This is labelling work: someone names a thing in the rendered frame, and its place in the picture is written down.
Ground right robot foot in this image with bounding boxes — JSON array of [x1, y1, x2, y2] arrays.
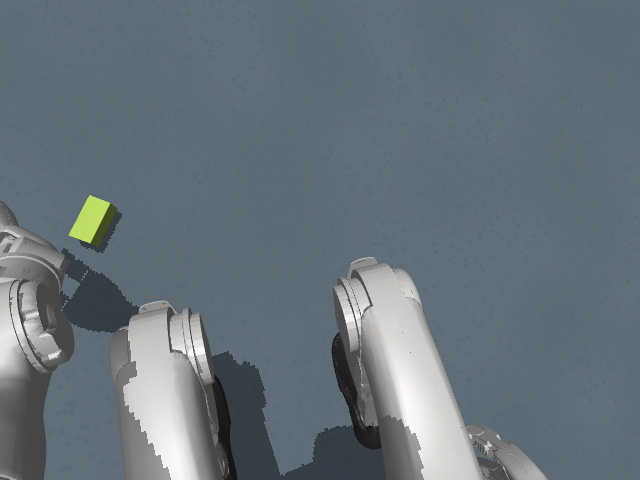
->
[[332, 332, 382, 449]]

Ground left robot foot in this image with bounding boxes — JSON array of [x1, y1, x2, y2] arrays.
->
[[212, 374, 237, 480]]

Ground left robot hand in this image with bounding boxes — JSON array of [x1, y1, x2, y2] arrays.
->
[[0, 200, 70, 271]]

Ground left robot arm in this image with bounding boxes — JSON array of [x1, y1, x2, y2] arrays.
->
[[0, 225, 75, 480]]

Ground right robot hand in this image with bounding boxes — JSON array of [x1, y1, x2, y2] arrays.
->
[[465, 424, 549, 480]]

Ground small box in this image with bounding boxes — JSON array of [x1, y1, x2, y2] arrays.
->
[[69, 195, 118, 247]]

